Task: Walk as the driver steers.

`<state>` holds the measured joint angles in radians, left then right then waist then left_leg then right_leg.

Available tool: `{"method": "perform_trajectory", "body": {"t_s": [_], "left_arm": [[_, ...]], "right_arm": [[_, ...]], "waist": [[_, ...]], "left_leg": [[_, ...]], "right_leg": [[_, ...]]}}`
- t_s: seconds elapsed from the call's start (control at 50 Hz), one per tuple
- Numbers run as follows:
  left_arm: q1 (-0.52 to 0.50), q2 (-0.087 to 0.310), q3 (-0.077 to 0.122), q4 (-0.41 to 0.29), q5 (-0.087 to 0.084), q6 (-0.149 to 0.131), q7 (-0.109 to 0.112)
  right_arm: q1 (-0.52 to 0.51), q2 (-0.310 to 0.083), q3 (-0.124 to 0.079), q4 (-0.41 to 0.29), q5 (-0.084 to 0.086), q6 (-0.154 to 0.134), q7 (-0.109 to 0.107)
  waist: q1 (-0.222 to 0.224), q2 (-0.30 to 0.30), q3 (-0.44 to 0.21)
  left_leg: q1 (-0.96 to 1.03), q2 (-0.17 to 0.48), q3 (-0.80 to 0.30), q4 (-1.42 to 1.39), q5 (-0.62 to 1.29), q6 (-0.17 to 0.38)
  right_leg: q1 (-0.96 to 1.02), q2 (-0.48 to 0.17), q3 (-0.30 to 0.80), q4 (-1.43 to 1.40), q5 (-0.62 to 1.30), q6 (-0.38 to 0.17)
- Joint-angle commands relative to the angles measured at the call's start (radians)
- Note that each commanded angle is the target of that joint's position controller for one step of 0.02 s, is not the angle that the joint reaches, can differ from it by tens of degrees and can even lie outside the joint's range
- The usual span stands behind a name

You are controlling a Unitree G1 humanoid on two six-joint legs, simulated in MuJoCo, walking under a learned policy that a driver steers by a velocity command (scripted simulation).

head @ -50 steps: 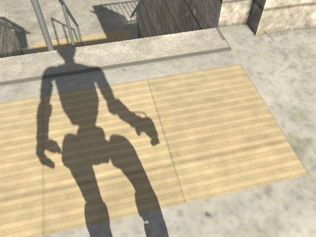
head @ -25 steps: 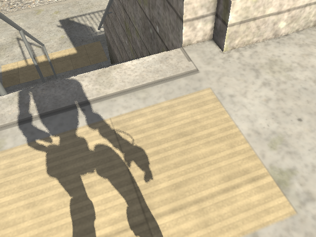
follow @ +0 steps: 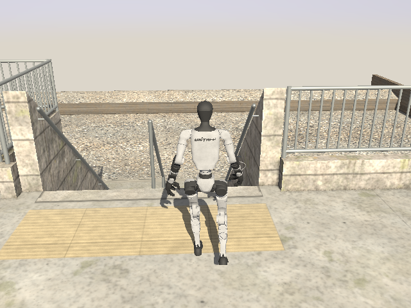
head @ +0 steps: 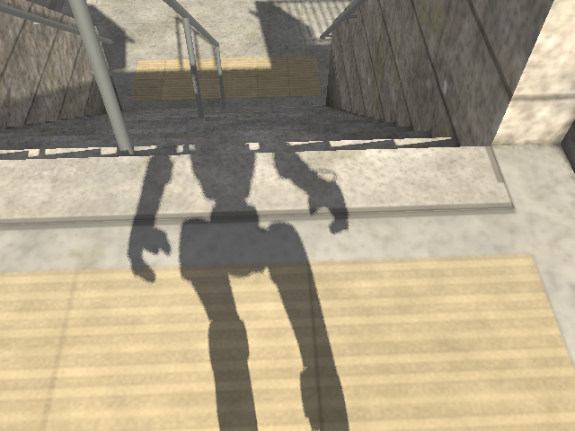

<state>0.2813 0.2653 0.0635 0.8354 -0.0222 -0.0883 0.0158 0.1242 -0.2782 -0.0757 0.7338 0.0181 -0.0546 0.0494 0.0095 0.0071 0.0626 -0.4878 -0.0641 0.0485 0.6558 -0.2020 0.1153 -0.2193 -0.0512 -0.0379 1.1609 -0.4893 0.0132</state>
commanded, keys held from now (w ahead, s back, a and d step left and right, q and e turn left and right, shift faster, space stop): q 0.38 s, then w+q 0.02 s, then w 0.40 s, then w+e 0.18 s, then e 0.02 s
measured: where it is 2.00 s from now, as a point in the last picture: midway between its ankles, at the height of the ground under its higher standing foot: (245, 373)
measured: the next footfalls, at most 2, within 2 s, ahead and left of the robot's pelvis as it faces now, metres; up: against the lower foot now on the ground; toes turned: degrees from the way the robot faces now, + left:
right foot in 0.38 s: +0.35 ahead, -0.09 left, +0.00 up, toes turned +21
left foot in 0.80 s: +0.28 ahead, +0.15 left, +0.00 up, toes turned +21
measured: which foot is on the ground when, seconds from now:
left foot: down 0.00-0.40, up 0.42-0.78, down 0.80-1.00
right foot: up 0.00-0.36, down 0.38-0.80, up 0.82-1.00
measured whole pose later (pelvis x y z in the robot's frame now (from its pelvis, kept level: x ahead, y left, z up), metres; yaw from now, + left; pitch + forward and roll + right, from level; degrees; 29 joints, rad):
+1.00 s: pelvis +0.34 +0.06 +0.03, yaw +18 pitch +3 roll +0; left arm 0.23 0.30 0.06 0.75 -0.02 -0.06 -0.02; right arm 0.40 -0.24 -0.04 0.75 -0.01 -0.09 0.00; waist -0.04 -0.05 -0.05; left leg -0.10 -0.01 0.06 0.32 -0.27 0.03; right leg -0.68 -0.03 0.08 1.00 -0.15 -0.01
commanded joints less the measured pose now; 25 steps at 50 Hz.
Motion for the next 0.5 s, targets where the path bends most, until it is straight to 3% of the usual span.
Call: {"method": "perform_trajectory", "body": {"t_s": [0.02, 0.04, 0.06, 0.14, 0.22, 0.28, 0.32, 0.36, 0.38, 0.4, 0.42, 0.44, 0.46, 0.5], "left_arm": [[-0.084, 0.123, 0.018, -0.140, 0.000, -0.070, 0.000], [-0.074, 0.143, 0.030, -0.133, 0.025, -0.059, 0.009], [-0.054, 0.146, 0.036, -0.135, 0.032, -0.041, 0.009], [-0.074, 0.084, 0.019, -0.160, 0.044, 0.001, 0.019], [-0.195, 0.068, 0.005, -0.191, 0.034, 0.009, 0.011], [-0.268, 0.086, 0.006, -0.211, 0.026, 0.009, -0.005], [-0.263, 0.112, 0.016, -0.216, 0.029, 0.003, -0.012], [-0.209, 0.127, 0.026, -0.207, 0.032, -0.011, -0.013], [-0.164, 0.145, 0.032, -0.202, 0.042, -0.020, -0.008], [-0.101, 0.201, 0.043, -0.204, 0.059, -0.018, 0.002], [-0.058, 0.226, 0.050, -0.184, 0.073, 0.003, 0.002], [-0.066, 0.162, 0.041, -0.191, 0.035, 0.011, 0.001], [-0.069, 0.107, 0.027, -0.203, 0.026, 0.016, 0.002], [-0.118, 0.110, 0.019, -0.198, 0.028, 0.028, -0.001]], "right_arm": [[0.138, -0.144, -0.040, -0.042, -0.001, -0.021, -0.009], [0.084, -0.112, -0.031, -0.061, -0.003, -0.018, -0.013], [0.068, -0.105, -0.027, -0.075, -0.012, -0.016, -0.019], [0.097, -0.159, -0.043, -0.069, -0.011, -0.007, -0.046], [0.117, -0.156, -0.042, -0.068, 0.010, 0.036, -0.077], [0.135, -0.156, -0.042, -0.072, 0.006, 0.060, -0.090], [0.125, -0.149, -0.040, -0.084, 0.002, 0.067, -0.094], [0.078, -0.140, -0.036, -0.106, 0.004, 0.066, -0.095], [0.062, -0.118, -0.029, -0.122, 0.001, 0.062, -0.093], [0.082, -0.061, -0.010, -0.143, -0.017, 0.056, -0.090], [0.268, -0.045, -0.002, -0.141, -0.007, 0.054, -0.084], [0.302, -0.133, -0.017, -0.104, -0.002, 0.053, -0.076], [0.198, -0.175, -0.029, -0.106, 0.003, 0.061, -0.074], [0.127, -0.148, -0.026, -0.122, -0.017, 0.073, -0.075]], "waist": [[-0.048, -0.023, -0.169], [-0.013, -0.025, -0.136], [0.012, -0.009, -0.135], [0.023, 0.022, -0.144], [-0.021, 0.090, -0.184], [-0.051, 0.108, -0.182], [-0.041, 0.117, -0.175], [0.001, 0.137, -0.167], [0.025, 0.115, -0.193], [0.028, -0.026, -0.293], [-0.057, -0.311, -0.389], [-0.046, -0.237, -0.350], [0.005, -0.145, -0.256], [-0.004, -0.114, -0.146]], "left_leg": [[0.555, 0.301, -0.525, -0.337, 0.301, 0.213], [0.438, 0.267, -0.427, -0.335, 0.465, 0.192], [0.362, 0.245, -0.383, -0.344, 0.567, 0.183], [0.253, 0.176, -0.262, -0.326, 0.815, 0.159], [0.248, 0.125, -0.255, -0.273, 0.662, 0.078], [0.287, 0.145, -0.341, -0.228, 0.516, 0.058], [0.330, 0.162, -0.425, -0.180, 0.451, 0.053], [0.342, 0.143, -0.475, -0.112, 0.384, 0.029], [0.301, 0.095, -0.457, -0.026, 0.315, -0.004], [0.173, 0.011, -0.354, 0.196, 0.025, -0.046], [-0.067, -0.105, -0.262, 0.387, -0.537, -0.092], [-0.169, -0.006, -0.249, 0.514, -0.466, -0.119], [-0.207, 0.025, -0.219, 0.559, -0.359, -0.133], [-0.201, 0.058, -0.165, 0.541, -0.270, -0.149]], "right_leg": [[-0.533, -0.024, 0.134, 0.155, 0.085, -0.023], [-0.463, -0.048, 0.125, 0.092, 0.109, -0.011], [-0.399, -0.057, 0.125, 0.068, 0.125, 0.000], [-0.365, -0.006, 0.079, -0.133, 0.233, 0.051], [-0.308, 0.056, 0.078, -0.403, 0.437, 0.065], [-0.291, 0.086, 0.099, -0.532, 0.464, 0.063], [-0.278, 0.093, 0.129, -0.600, 0.412, 0.046], [-0.195, 0.086, 0.131, -0.717, 0.451, 0.011], [-0.062, 0.030, 0.147, -0.787, 0.608, -0.024], [0.160, -0.162, 0.304, -0.755, 0.854, -0.100], [0.380, -0.374, 0.638, -0.773, 0.820, -0.305], [0.337, -0.383, 0.738, -0.818, 0.392, -0.322], [0.258, -0.297, 0.626, -0.853, 0.100, -0.272], [0.085, -0.216, 0.502, -0.910, -0.027, -0.213]]}}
